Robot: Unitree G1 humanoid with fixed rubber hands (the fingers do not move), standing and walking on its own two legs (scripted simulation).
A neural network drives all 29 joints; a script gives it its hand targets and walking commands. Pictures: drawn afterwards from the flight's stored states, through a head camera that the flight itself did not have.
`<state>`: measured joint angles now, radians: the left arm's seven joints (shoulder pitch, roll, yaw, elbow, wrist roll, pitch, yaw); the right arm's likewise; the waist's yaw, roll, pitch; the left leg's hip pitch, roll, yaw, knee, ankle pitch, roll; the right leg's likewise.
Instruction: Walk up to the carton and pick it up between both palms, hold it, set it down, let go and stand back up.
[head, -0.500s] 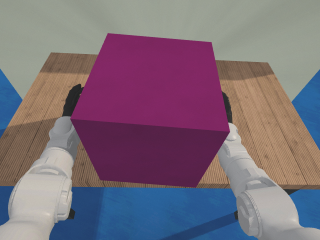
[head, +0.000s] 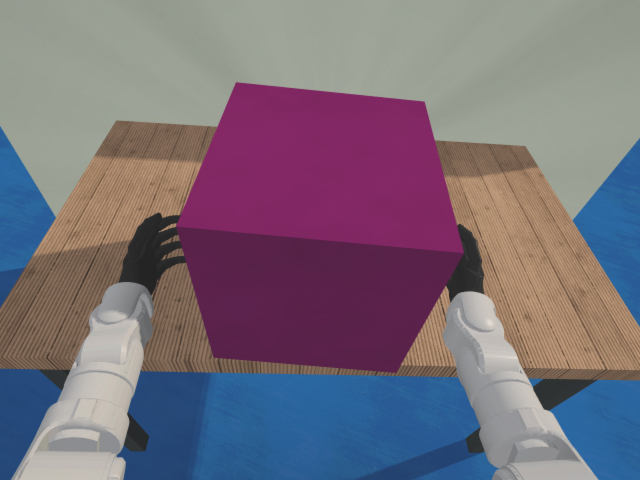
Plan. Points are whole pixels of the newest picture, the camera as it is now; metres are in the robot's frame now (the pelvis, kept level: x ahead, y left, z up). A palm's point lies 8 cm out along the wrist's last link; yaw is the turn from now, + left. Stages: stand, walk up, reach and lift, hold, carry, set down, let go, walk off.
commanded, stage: set down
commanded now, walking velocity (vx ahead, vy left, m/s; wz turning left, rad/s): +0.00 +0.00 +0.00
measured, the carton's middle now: (317, 230) +0.46 +0.02 +0.05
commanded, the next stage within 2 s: none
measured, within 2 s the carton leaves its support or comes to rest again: neither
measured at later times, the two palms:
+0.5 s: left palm (130, 333) +0.28 +0.24 +0.05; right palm (495, 349) +0.27 -0.19 +0.06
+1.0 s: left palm (122, 375) +0.25 +0.25 +0.02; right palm (498, 381) +0.23 -0.19 +0.04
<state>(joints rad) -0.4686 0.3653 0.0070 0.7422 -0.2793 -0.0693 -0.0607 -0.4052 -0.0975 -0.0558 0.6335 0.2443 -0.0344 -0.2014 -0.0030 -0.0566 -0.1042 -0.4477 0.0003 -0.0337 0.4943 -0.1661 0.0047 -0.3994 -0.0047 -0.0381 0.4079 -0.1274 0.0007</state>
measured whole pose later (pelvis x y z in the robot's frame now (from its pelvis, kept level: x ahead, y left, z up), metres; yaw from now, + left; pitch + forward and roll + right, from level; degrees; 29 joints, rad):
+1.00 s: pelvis +0.02 +0.01 +0.00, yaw +0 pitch -3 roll -2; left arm 0.18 0.37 0.01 0.13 -0.26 0.13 -0.06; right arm 0.24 -0.10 -0.02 0.05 0.20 0.13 -0.13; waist 0.00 -0.05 -0.01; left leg -0.21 0.00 -0.03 0.49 -0.23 0.01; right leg -0.14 0.00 -0.04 0.36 -0.17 0.01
